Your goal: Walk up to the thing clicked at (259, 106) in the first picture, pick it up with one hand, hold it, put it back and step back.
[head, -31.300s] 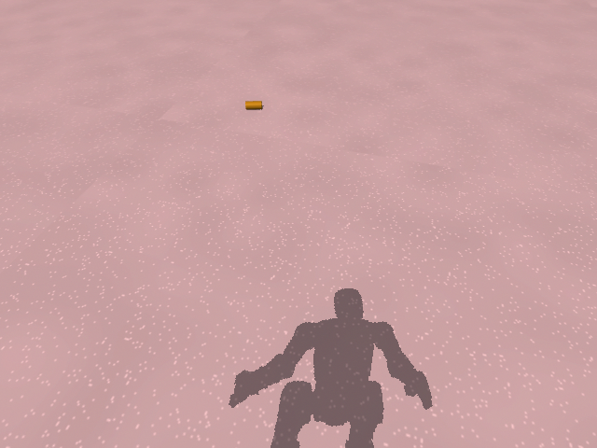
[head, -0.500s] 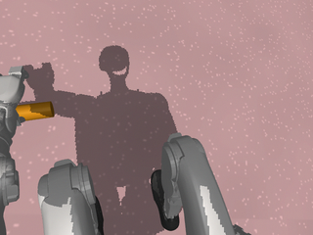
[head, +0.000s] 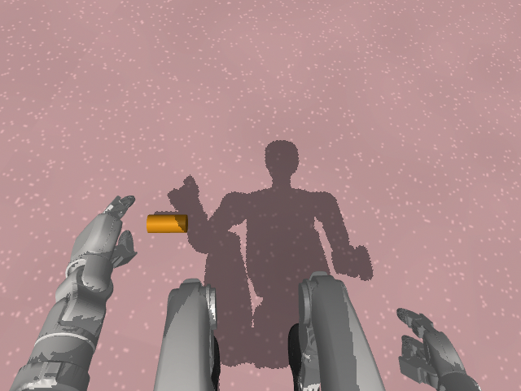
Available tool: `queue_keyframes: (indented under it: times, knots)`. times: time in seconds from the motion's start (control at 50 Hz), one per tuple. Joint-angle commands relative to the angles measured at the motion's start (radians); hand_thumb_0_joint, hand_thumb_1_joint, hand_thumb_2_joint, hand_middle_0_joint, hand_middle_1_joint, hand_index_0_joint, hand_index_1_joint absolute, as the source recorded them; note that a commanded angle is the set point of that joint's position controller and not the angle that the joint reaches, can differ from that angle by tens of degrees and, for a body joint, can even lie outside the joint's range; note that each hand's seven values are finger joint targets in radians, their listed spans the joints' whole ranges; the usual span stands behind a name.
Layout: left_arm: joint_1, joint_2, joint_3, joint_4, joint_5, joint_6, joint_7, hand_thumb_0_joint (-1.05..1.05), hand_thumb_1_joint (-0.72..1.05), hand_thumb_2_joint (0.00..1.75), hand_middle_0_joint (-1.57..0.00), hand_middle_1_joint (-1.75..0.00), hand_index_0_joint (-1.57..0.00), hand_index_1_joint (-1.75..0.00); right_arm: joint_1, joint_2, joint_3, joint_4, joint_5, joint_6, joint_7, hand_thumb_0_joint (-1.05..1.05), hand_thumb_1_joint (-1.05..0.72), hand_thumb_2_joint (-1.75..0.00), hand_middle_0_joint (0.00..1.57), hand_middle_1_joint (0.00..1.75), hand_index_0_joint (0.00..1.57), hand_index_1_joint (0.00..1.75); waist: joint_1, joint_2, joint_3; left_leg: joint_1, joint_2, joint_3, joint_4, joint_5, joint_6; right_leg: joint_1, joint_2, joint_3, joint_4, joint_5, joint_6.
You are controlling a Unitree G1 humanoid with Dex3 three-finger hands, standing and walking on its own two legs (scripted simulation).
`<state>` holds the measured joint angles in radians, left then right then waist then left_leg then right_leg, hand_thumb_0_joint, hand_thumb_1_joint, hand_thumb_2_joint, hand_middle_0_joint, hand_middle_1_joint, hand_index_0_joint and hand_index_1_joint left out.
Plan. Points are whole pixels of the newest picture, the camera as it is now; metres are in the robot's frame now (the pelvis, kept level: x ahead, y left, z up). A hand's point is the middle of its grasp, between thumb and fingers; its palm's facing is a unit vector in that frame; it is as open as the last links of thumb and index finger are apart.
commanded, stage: home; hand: left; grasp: from above
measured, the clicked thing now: (167, 223) +0.51 +0.24 -0.46
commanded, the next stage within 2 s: none
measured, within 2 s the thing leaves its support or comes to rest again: neither
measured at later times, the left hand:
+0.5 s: hand (81, 291) +0.26 +0.19 +0.10, palm faces +0.10 -0.97 -0.23, open 7.4 cm
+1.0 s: hand (4, 347) +0.22 +0.20 +0.18, palm faces +0.13 -0.97 -0.19, open 7.4 cm
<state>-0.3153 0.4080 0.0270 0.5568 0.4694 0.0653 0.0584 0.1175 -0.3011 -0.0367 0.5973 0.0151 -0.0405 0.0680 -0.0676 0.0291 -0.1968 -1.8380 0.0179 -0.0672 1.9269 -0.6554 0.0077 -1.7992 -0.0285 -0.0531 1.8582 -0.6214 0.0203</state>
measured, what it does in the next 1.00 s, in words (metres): rises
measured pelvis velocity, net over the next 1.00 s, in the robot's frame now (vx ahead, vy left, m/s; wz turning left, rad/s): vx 0.07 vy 0.00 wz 0.07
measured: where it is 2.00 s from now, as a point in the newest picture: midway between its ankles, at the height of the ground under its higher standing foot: (256, 389)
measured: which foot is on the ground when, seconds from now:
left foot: down 0.00-1.00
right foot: down 0.00-1.00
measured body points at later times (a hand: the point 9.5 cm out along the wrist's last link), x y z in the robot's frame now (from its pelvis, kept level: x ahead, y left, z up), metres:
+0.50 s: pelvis +0.05 +0.00 +0.18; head +0.12 +0.02 +0.62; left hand +0.26 +0.24 +0.11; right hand +0.22 -0.23 +0.09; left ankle +0.08 +0.12 -0.45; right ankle +0.09 -0.13 -0.45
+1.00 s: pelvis +0.07 +0.00 +0.23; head +0.08 +0.01 +0.68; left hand +0.21 +0.25 +0.20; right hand +0.26 -0.22 +0.18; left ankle +0.08 +0.12 -0.45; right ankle +0.09 -0.13 -0.45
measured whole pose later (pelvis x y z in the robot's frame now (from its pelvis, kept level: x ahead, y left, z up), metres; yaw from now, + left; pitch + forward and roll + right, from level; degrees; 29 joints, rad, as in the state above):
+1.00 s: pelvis +0.07 +0.00 +0.23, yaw +4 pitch +9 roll -3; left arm 0.50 0.22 0.03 -0.11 -0.05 0.45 0.02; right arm 0.28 -0.22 0.04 0.51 0.01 -0.25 -0.19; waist -0.03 0.04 -0.17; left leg -0.69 0.03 -0.05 1.01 -0.49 0.00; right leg -0.64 -0.02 -0.07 0.93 -0.45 0.02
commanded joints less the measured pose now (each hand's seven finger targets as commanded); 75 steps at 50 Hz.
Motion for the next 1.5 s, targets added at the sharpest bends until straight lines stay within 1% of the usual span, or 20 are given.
queue_keyframes:
  times: [0.0,0.06,0.1,0.16,0.2,0.22,0.24,0.34,0.44,0.58,0.74,0.82,0.94,1.06,1.12,1.16,1.2,1.22,1.4,1.48]
  knots:
    - [-0.127,0.12,0.054,-0.316,-0.116,0.02,0.03,0.0,0.9,0.9,-0.2,-0.3,-0.2,-0.3,0.059,-0.138,-0.047,-0.098,0.012,-0.045,-0.051,0.0,-0.9,-0.9,0.2,0.3,0.2,0.3,-0.025,0.126,-0.502,0.528,-0.007,-0.028,-0.4,0.04,0.01,0.363,0.025,0.001,-0.306,0.095,-0.051]
    - [-0.024,0.084,0.044,-0.371,-0.205,0.07,0.03,0.0,0.9,0.9,-0.2,-0.3,-0.2,-0.3,0.028,-0.124,-0.036,-0.123,0.018,-0.059,-0.081,0.0,-0.9,-0.9,0.2,0.3,0.2,0.3,-0.029,0.09,-0.461,0.572,-0.009,-0.023,-0.468,0.007,0.015,0.443,0.028,0.01,-0.395,0.063,-0.045]
    - [0.046,0.078,0.052,-0.423,-0.264,0.1,0.032,0.0,0.9,0.9,-0.2,-0.3,-0.2,-0.3,0.009,-0.113,-0.026,-0.142,0.021,-0.069,-0.1,0.0,-0.9,-0.9,0.2,0.3,0.2,0.3,-0.018,0.083,-0.447,0.619,-0.01,-0.021,-0.517,-0.016,0.017,0.506,0.029,0.016,-0.452,0.042,-0.042]
    - [0.117,0.056,0.049,-0.491,-0.349,0.139,0.036,0.0,0.9,0.9,-0.2,-0.3,-0.2,-0.3,-0.003,-0.091,-0.013,-0.16,0.023,-0.084,-0.123,0.0,-0.9,-0.9,0.2,0.3,0.2,0.3,-0.028,0.059,-0.41,0.663,-0.014,-0.008,-0.573,-0.005,0.022,0.604,0.03,0.029,-0.543,0.043,-0.038]
    - [0.177,0.047,0.056,-0.521,-0.386,0.165,0.042,0.0,0.9,0.9,-0.2,-0.3,-0.2,-0.3,-0.001,-0.077,-0.005,-0.164,0.026,-0.095,-0.141,0.0,-0.9,-0.9,0.2,0.3,0.2,0.3,-0.02,0.061,-0.379,0.713,-0.014,-0.001,-0.615,0.019,0.021,0.662,0.032,0.036,-0.6,0.055,-0.038]
    - [0.218,0.028,0.053,-0.524,-0.398,0.177,0.044,0.0,0.9,0.9,-0.2,-0.3,-0.2,-0.3,0.007,-0.072,-0.001,-0.164,0.028,-0.1,-0.148,0.0,-0.9,-0.9,0.2,0.3,0.2,0.3,-0.03,0.052,-0.359,0.735,-0.013,-0.006,-0.642,0.036,0.02,0.691,0.031,0.035,-0.623,0.072,-0.038]
    - [0.254,0.025,0.066,-0.529,-0.414,0.19,0.047,0.0,0.9,0.9,-0.2,-0.3,-0.2,-0.3,0.013,-0.068,0.006,-0.167,0.029,-0.105,-0.157,0.0,-0.9,-0.9,0.2,0.3,0.2,0.3,-0.017,0.038,-0.34,0.759,-0.012,-0.012,-0.668,0.041,0.019,0.716,0.032,0.035,-0.647,0.074,-0.038]
    - [0.377,-0.028,0.077,-0.597,-0.481,0.246,0.05,0.0,0.9,0.9,-0.2,-0.3,-0.2,-0.3,0.053,-0.045,0.029,-0.175,0.031,-0.128,-0.201,0.0,-0.9,-0.9,0.2,0.3,0.2,0.3,-0.014,0.045,-0.311,0.91,-0.009,-0.008,-0.775,0.192,0.013,0.874,0.034,0.028,-0.754,0.202,-0.037]
    - [0.521,-0.063,0.08,-0.672,-0.52,0.283,0.041,0.0,0.9,0.9,-0.2,-0.3,-0.2,-0.3,0.092,-0.039,0.039,-0.188,0.022,-0.154,-0.234,0.0,-0.9,-0.9,0.2,0.3,0.2,0.3,0.004,0.076,-0.241,1.062,-0.002,-0.021,-0.906,0.291,-0.002,0.982,0.04,0.007,-0.845,0.28,-0.036]
    - [0.724,-0.083,0.072,-0.824,-0.535,0.324,0.023,0.0,0.9,0.9,-0.2,-0.3,-0.2,-0.3,0.132,-0.027,0.035,-0.229,0.013,-0.183,-0.258,0.0,-0.9,-0.9,0.2,0.3,0.2,0.3,0.017,0.067,-0.17,1.197,-0.009,0.006,-1.016,0.44,-0.004,1.151,0.052,-0.012,-0.981,0.396,-0.033]
    - [0.811,-0.098,0.054,-0.874,-0.531,0.351,-0.009,0.0,0.9,0.9,-0.2,-0.3,-0.2,-0.3,0.128,-0.029,0.029,-0.241,0.004,-0.223,-0.269,0.0,-0.9,-0.9,0.2,0.3,0.2,0.3,0.012,0.001,-0.037,1.217,-0.014,0.013,-1.09,0.37,0.008,1.188,0.055,-0.028,-1.072,0.329,-0.026]
    - [0.778,-0.089,0.058,-0.871,-0.525,0.345,-0.026,0.0,0.9,0.9,-0.2,-0.3,-0.2,-0.3,0.119,-0.041,0.024,-0.231,-0.003,-0.243,-0.268,0.0,-0.9,-0.9,0.2,0.3,0.2,0.3,0.013,0.025,0.008,1.224,-0.008,0.001,-1.118,0.334,0.003,1.167,0.056,-0.034,-1.073,0.292,-0.026]
    - [0.756,-0.076,0.065,-0.889,-0.519,0.331,-0.035,0.0,0.9,0.9,-0.2,-0.3,-0.2,-0.3,0.106,-0.047,0.022,-0.227,-0.006,-0.261,-0.264,0.0,-0.9,-0.9,0.2,0.3,0.2,0.3,0.019,0.042,-0.004,1.235,-0.013,0.004,-1.123,0.307,0.003,1.178,0.053,-0.029,-1.077,0.273,-0.026]
    - [0.792,-0.087,0.053,-0.865,-0.511,0.334,-0.03,0.0,0.9,0.9,-0.2,-0.3,-0.2,-0.3,0.105,-0.037,0.026,-0.217,-0.009,-0.267,-0.267,0.0,-0.9,-0.9,0.2,0.3,0.2,0.3,0.025,0.04,-0.04,1.248,-0.018,0.015,-1.098,0.389,0.004,1.209,0.05,-0.023,-1.068,0.344,-0.027]
    - [0.778,-0.074,0.063,-0.878,-0.515,0.331,-0.029,0.0,0.9,0.9,-0.2,-0.3,-0.2,-0.3,0.112,-0.044,0.023,-0.211,-0.01,-0.267,-0.267,0.0,-0.9,-0.9,0.2,0.3,0.2,0.3,0.022,0.033,-0.054,1.253,-0.019,0.015,-1.095,0.402,0.004,1.219,0.05,-0.02,-1.067,0.357,-0.027]
    - [0.795,-0.087,0.053,-0.85,-0.512,0.333,-0.029,0.0,0.9,0.9,-0.2,-0.3,-0.2,-0.3,0.104,-0.04,0.027,-0.212,-0.01,-0.266,-0.268,0.0,-0.9,-0.9,0.2,0.3,0.2,0.3,0.025,0.036,-0.025,1.242,-0.017,0.011,-1.106,0.369,0.004,1.202,0.051,-0.025,-1.072,0.328,-0.027]
    - [0.778,-0.075,0.065,-0.878,-0.518,0.327,-0.027,0.0,0.9,0.9,-0.2,-0.3,-0.2,-0.3,0.099,-0.041,0.026,-0.209,-0.008,-0.267,-0.268,0.0,-0.9,-0.9,0.2,0.3,0.2,0.3,0.037,0.016,-0.026,1.236,-0.016,0.012,-1.111,0.344,0.006,1.21,0.05,-0.026,-1.08,0.306,-0.025]
    - [0.786,-0.078,0.067,-0.856,-0.516,0.328,-0.027,0.0,0.9,0.9,-0.2,-0.3,-0.2,-0.3,0.1,-0.04,0.025,-0.212,-0.009,-0.269,-0.268,0.0,-0.9,-0.9,0.2,0.3,0.2,0.3,0.028,0.02,-0.027,1.23,-0.019,0.016,-1.104,0.345,0.008,1.213,0.049,-0.023,-1.082,0.31,-0.025]
    - [0.789,-0.077,0.064,-0.863,-0.514,0.331,-0.029,0.0,0.9,0.9,-0.2,-0.3,-0.2,-0.3,0.104,-0.039,0.022,-0.208,-0.008,-0.272,-0.27,0.0,-0.9,-0.9,0.2,0.3,0.2,0.3,0.034,0.033,-0.027,1.234,-0.015,0.014,-1.112,0.341,0.004,1.204,0.05,-0.023,-1.077,0.304,-0.026]
    - [0.778,-0.068,0.07,-0.875,-0.519,0.327,-0.03,0.0,0.9,0.9,-0.2,-0.3,-0.2,-0.3,0.096,-0.051,0.018,-0.213,-0.008,-0.275,-0.268,0.0,-0.9,-0.9,0.2,0.3,0.2,0.3,0.034,0.029,0.006,1.217,-0.01,0.005,-1.133,0.257,0.005,1.19,0.052,-0.025,-1.083,0.235,-0.024]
